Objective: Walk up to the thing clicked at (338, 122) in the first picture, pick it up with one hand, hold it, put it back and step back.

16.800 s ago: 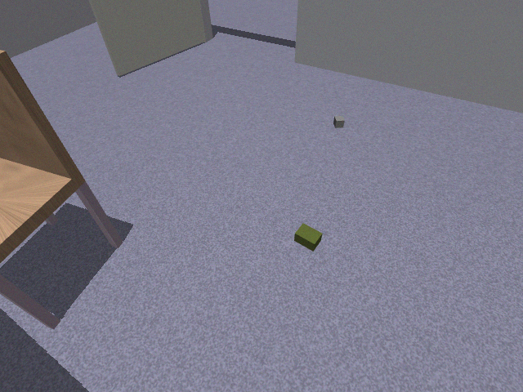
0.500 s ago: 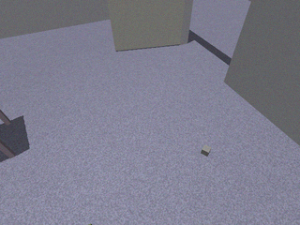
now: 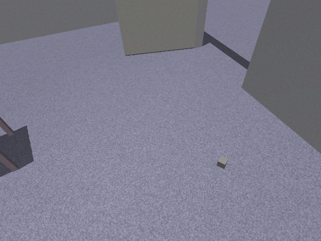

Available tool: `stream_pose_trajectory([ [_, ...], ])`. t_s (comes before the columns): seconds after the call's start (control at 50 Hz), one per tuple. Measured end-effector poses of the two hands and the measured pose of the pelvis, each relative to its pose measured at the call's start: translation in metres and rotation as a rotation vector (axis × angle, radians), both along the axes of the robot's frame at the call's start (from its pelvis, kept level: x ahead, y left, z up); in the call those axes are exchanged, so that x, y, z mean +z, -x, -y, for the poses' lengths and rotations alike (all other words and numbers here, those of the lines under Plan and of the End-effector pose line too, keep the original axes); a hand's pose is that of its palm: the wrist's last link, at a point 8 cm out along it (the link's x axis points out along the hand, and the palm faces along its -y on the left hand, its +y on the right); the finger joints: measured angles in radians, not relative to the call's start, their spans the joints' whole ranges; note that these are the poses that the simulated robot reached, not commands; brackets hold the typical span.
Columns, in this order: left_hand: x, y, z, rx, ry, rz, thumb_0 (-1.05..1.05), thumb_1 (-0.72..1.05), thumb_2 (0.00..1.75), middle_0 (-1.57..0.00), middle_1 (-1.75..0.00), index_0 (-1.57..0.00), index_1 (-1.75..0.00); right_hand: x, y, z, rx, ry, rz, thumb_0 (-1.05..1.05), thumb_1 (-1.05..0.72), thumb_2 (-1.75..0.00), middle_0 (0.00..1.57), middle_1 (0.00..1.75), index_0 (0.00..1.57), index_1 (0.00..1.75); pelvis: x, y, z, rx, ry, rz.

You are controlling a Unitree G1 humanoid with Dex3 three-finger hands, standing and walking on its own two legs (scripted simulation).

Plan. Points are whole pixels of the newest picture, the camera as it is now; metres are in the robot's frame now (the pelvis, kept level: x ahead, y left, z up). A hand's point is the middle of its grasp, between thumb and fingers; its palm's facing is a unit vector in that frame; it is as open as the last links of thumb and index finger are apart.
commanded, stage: stand
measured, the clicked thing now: (222, 162) +0.77 -0.40 -0.75
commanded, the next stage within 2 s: walk up in 1.36 s
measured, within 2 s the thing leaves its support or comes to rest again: neither
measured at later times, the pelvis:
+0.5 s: pelvis +0.01 -0.01 +0.00, yaw +0 degrees
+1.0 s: pelvis +0.01 -0.01 +0.00, yaw +1 degrees
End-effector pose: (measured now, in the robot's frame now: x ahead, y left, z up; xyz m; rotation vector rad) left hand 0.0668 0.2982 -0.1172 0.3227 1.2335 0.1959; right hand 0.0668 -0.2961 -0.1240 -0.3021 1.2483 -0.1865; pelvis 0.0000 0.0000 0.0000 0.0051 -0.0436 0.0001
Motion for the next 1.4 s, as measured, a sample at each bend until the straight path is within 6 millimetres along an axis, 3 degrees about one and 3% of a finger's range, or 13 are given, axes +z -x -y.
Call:
stream_pose_trajectory([
  [0.28,0.001,-0.010,0.005,0.001,0.000,0.014,0.00,0.90,0.90,-0.20,-0.30,-0.20,-0.30,0.002,-0.006,0.007,0.000,0.010,0.009,0.01,-0.90,-0.90,0.20,0.30,0.20,0.30,0.000,-0.004,0.005,0.002,0.001,0.003],
  [1.06,0.000,0.000,0.009,0.019,-0.003,-0.012,0.00,0.90,0.90,-0.20,-0.30,-0.20,-0.30,-0.001,0.001,0.013,0.013,0.011,-0.026,0.01,-0.90,-0.90,0.20,0.30,0.20,0.30,0.000,-0.007,0.012,0.012,0.003,-0.004],
  [1.4,0.000,-0.015,0.006,0.018,0.010,0.011,0.00,0.90,0.90,-0.20,-0.30,-0.20,-0.30,0.003,-0.017,0.010,0.022,0.013,0.004,0.01,-0.90,-0.90,0.20,0.30,0.20,0.30,-0.001,-0.019,0.008,0.007,0.005,-0.009],
])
